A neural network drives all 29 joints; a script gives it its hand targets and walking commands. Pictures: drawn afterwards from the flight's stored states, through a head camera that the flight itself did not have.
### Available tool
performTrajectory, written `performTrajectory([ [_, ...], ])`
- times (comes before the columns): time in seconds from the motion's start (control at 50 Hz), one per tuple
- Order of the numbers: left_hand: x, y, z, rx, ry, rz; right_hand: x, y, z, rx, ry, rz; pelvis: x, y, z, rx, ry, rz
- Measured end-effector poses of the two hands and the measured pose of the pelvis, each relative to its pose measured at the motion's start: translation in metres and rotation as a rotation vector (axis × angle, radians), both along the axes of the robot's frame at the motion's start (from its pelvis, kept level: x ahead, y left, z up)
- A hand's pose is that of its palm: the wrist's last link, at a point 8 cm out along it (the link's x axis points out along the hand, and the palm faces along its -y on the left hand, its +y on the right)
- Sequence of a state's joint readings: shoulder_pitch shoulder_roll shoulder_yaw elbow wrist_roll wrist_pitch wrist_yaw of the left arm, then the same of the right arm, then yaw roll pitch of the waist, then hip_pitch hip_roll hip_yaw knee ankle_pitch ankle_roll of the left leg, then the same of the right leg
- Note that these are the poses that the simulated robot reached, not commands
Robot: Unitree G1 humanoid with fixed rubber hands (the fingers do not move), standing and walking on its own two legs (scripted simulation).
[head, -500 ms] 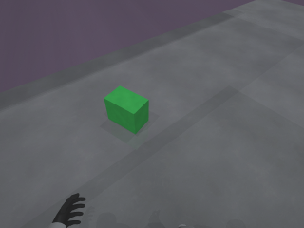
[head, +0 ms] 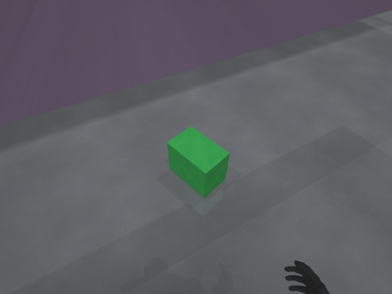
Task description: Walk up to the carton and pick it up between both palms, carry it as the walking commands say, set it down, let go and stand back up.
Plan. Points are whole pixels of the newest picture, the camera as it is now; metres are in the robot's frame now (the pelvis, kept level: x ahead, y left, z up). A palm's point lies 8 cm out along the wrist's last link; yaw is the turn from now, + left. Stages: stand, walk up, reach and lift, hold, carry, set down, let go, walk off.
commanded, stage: walk up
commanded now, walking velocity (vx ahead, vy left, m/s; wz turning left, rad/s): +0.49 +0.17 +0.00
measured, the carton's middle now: (197, 161) +0.94 +0.06 -0.64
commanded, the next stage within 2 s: none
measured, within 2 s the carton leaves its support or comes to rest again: neither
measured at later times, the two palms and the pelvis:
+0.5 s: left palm (127, 196) +0.38 +0.22 -0.09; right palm (331, 269) +0.24 -0.28 -0.13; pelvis +0.21 -0.03 -0.01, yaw +1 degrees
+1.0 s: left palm (106, 193) +0.41 +0.30 -0.13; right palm (283, 178) +0.47 -0.20 -0.10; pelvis +0.36 +0.04 +0.00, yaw +1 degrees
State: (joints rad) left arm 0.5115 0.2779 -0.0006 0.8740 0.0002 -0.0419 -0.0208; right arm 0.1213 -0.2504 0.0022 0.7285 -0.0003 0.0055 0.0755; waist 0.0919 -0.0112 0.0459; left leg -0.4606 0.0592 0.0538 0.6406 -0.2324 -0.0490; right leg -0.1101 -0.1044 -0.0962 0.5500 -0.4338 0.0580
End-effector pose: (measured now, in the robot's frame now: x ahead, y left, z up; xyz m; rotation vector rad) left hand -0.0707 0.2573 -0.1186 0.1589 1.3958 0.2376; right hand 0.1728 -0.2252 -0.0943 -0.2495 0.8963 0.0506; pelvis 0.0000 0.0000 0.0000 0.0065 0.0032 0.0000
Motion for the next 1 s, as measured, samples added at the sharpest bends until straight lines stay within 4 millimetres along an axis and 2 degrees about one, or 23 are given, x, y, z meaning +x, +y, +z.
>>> performTrajectory([
  [0.04,0.036,0.013,-0.015,-0.013,-0.026,-0.026,0.014,0.008,-0.005,-0.015,-0.007,-0.019,0.018,0.012,-0.009,-0.01,-0.003,-0.007],
  [0.08,0.087,0.021,-0.018,-0.017,-0.093,-0.053,0.014,0.012,-0.006,-0.024,0.019,-0.042,0.033,0.019,-0.007,-0.006,-0.004,0.004],
  [0.16,0.201,0.027,-0.006,-0.017,-0.274,-0.137,-0.002,0.006,-0.003,-0.048,0.085,-0.116,0.063,0.025,0.0,-0.012,-0.015,0.002],
  [0.26,0.324,0.01,0.017,-0.03,-0.441,-0.246,-0.017,-0.01,-0.002,-0.067,0.147,-0.205,0.102,0.022,0.006,-0.011,-0.029,0.001],
  [0.34,0.402,-0.012,0.035,-0.033,-0.527,-0.313,-0.013,-0.027,-0.006,-0.065,0.192,-0.252,0.138,0.01,0.006,0.005,-0.038,0.0],
  [0.38,0.433,-0.024,0.039,-0.024,-0.546,-0.333,-0.002,-0.035,-0.013,-0.056,0.211,-0.262,0.157,0.001,0.003,0.018,-0.035,0.0],
  [0.42,0.455,-0.033,0.037,-0.006,-0.547,-0.339,0.016,-0.045,-0.024,-0.041,0.225,-0.262,0.178,-0.01,-0.003,0.036,-0.033,0.0],
  [0.46,0.464,-0.037,0.031,0.018,-0.533,-0.322,0.04,-0.054,-0.036,-0.032,0.232,-0.242,0.198,-0.019,-0.011,0.04,-0.033,0.011],
  [0.5,0.451,-0.034,0.026,0.038,-0.476,-0.285,0.071,-0.059,-0.036,-0.027,0.225,-0.214,0.214,-0.025,-0.009,0.045,-0.024,0.013],
  [0.58,0.393,-0.021,0.02,0.063,-0.288,-0.182,0.137,-0.063,-0.027,-0.029,0.185,-0.144,0.243,-0.029,0.001,0.055,-0.002,0.011],
  [0.66,0.334,-0.014,0.019,0.062,-0.117,-0.083,0.197,-0.055,-0.018,-0.035,0.148,-0.088,0.267,-0.025,0.007,0.052,0.007,0.009],
  [0.7,0.317,-0.011,0.02,0.055,-0.062,-0.047,0.226,-0.045,-0.012,-0.033,0.118,-0.066,0.279,-0.021,0.009,0.046,0.004,0.007],
  [0.74,0.311,-0.007,0.018,0.045,-0.032,-0.024,0.252,-0.033,-0.008,-0.026,0.087,-0.05,0.29,-0.014,0.009,0.038,-0.002,0.006],
  [0.8,0.323,0.003,0.01,0.025,-0.027,-0.013,0.281,-0.013,-0.004,-0.023,0.056,-0.04,0.307,-0.001,0.007,0.019,-0.01,0.008],
  [0.86,0.353,0.02,-0.006,0.002,-0.05,-0.021,0.299,0.004,-0.006,-0.042,0.048,-0.049,0.327,0.017,-0.002,-0.01,-0.017,0.004],
  [0.9,0.382,0.029,-0.016,-0.011,-0.072,-0.037,0.304,0.012,-0.009,-0.051,0.059,-0.06,0.337,0.027,-0.006,-0.01,-0.019,0.009],
  [1.0,0.477,0.041,-0.01,-0.019,-0.211,-0.104,0.297,0.021,-0.004,-0.055,0.096,-0.115,0.359,0.038,0.001,-0.018,-0.024,0.013],
])
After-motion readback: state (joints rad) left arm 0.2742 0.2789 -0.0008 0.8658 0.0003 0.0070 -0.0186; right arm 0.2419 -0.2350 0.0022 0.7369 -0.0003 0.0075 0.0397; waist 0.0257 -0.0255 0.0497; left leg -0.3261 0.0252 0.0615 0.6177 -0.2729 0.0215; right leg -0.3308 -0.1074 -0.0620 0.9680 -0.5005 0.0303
